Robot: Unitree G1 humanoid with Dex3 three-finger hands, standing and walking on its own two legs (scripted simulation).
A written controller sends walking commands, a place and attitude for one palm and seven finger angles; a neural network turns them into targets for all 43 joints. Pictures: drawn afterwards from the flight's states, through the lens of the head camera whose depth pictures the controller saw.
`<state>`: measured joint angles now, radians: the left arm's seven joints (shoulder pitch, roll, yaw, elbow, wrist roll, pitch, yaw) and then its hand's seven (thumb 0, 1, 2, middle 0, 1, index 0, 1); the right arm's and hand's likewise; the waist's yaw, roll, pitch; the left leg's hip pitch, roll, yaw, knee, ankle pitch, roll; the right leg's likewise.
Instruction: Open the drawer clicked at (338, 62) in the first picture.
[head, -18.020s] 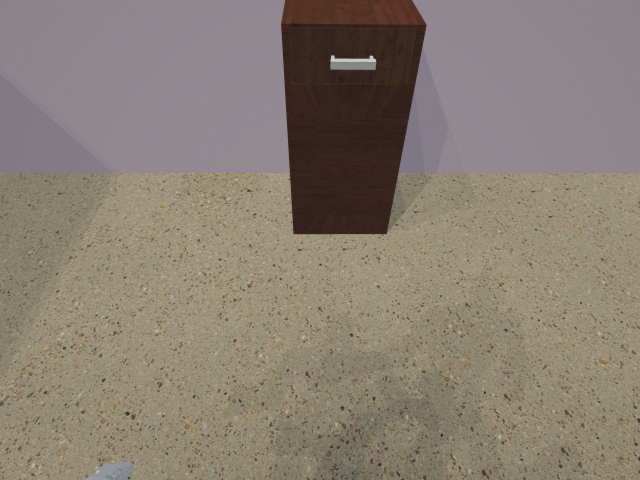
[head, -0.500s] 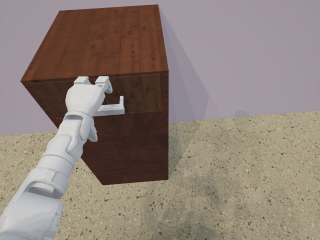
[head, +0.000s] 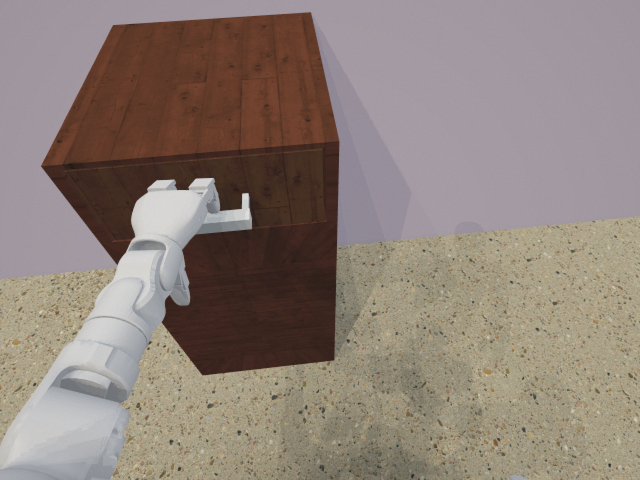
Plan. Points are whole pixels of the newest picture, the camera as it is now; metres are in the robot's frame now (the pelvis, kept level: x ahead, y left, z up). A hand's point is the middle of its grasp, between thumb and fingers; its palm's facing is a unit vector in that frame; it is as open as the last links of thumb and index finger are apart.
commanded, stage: move the hooked fingers above the handle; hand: left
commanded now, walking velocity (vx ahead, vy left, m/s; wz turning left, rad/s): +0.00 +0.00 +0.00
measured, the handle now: (207, 212) +0.49 +0.19 +0.02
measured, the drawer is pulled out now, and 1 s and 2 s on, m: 0.00 0.00 0.00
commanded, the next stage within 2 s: none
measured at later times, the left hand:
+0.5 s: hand (193, 223) +0.44 +0.19 +0.07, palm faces -0.14 -0.03 -0.99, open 13.7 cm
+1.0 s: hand (185, 203) +0.45 +0.20 +0.09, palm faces -0.05 -0.03 -1.00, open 13.4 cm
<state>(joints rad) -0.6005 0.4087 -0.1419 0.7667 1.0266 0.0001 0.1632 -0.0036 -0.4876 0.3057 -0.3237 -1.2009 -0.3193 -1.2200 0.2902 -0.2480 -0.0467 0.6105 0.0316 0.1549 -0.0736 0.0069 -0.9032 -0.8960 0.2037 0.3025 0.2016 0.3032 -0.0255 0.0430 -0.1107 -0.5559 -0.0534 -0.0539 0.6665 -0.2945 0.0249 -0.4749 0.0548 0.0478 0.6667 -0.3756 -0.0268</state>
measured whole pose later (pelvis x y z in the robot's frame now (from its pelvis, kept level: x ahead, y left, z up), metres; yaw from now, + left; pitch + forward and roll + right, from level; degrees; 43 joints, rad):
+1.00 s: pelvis +0.00 +0.00 +0.00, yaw +0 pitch +10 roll +0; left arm -0.77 0.37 -0.16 0.94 0.99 0.22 0.14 0.00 -0.49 0.31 -0.35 -1.21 -0.37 -1.30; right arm 0.26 -0.23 0.00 0.66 0.05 0.18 -0.07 0.01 -0.90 -0.90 0.20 0.30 0.20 0.30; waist -0.05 0.06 -0.15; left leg -0.51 -0.05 -0.05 0.62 -0.28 0.02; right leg -0.43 0.06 0.06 0.63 -0.36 -0.03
